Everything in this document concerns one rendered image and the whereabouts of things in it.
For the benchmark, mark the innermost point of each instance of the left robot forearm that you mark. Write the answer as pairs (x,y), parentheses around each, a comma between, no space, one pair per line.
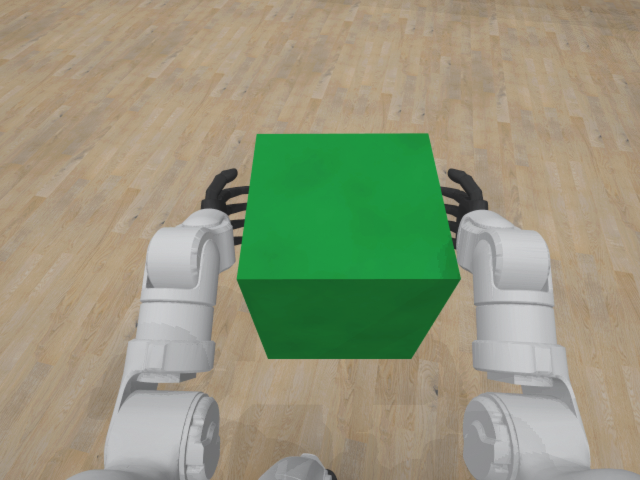
(173,338)

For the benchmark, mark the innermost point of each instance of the carton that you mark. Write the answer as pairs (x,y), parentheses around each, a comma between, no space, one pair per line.
(346,250)

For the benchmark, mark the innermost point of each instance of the right robot hand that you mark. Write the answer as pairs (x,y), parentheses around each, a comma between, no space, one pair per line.
(470,201)

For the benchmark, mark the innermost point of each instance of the right robot forearm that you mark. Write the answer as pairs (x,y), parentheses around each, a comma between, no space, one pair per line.
(513,291)

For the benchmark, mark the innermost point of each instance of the robot left thigh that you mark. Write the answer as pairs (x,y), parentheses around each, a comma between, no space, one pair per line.
(296,468)

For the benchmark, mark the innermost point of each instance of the robot left shin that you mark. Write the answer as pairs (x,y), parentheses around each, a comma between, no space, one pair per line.
(312,457)

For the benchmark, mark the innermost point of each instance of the robot right upper arm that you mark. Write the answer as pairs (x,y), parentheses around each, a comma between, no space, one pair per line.
(510,436)

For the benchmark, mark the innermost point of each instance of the robot left upper arm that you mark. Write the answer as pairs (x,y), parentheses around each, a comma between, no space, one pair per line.
(162,435)

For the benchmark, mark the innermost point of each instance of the left robot hand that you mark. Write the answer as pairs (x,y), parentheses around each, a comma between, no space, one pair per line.
(216,198)

